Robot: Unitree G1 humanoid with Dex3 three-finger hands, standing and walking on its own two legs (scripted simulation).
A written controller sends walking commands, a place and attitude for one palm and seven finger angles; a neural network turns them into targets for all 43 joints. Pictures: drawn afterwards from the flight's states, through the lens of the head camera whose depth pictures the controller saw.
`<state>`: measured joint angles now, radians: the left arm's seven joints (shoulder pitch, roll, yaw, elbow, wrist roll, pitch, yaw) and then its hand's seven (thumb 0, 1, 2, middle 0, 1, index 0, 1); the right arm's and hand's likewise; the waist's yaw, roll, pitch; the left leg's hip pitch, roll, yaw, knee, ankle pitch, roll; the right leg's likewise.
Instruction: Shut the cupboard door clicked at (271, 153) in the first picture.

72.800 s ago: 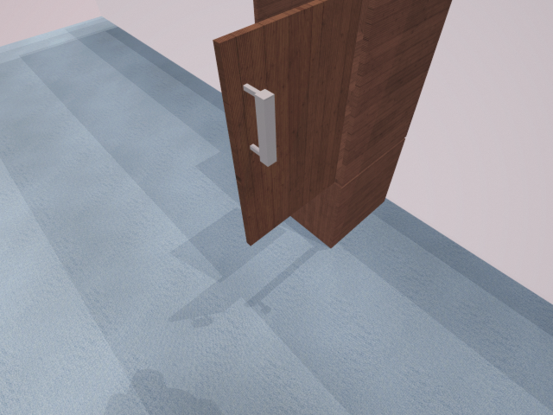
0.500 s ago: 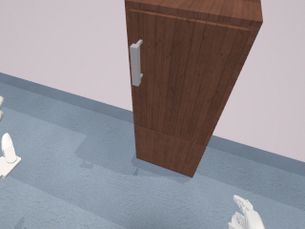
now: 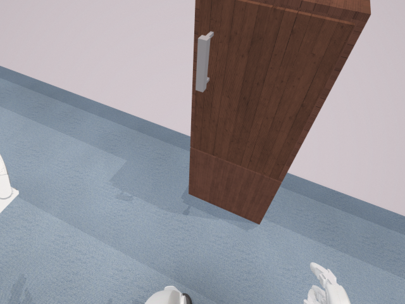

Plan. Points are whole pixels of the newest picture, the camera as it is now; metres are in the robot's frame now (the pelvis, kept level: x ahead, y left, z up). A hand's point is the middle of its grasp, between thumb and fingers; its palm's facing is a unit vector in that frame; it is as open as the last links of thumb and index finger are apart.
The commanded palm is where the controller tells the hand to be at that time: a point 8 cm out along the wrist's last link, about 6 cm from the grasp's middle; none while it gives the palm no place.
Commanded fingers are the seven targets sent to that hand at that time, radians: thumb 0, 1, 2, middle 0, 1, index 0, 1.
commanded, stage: step back with the hand held close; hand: left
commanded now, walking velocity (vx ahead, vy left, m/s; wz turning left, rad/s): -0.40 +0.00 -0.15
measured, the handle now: (205, 62) +0.74 +0.02 +0.11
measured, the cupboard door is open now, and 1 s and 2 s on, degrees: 0 0 0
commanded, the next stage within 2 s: stop stepping back and stand still in 0.24 s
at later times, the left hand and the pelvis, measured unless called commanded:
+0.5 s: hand out of the picture +0.07 +0.27 +0.19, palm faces +0.27 -0.83 -0.49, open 7.4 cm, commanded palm +0.01 +0.31 +0.21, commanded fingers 0.00 0.90 0.90 -0.20 -0.30 -0.20 -0.30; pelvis -0.16 +0.02 +0.02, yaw -6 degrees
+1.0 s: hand out of the picture -0.05 +0.26 +0.22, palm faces +0.23 -0.79 -0.57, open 7.4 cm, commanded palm -0.08 +0.31 +0.21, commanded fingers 0.00 0.90 0.90 -0.20 -0.30 -0.20 -0.30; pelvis -0.29 +0.05 +0.02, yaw -12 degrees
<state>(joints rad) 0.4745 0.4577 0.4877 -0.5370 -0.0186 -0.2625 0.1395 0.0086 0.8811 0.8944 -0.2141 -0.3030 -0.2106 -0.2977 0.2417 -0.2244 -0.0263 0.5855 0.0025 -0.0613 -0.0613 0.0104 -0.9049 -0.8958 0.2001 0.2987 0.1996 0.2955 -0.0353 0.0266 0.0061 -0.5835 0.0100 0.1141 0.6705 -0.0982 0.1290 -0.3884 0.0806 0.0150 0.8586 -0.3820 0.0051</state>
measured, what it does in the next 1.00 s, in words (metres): walks backwards: right foot, then left foot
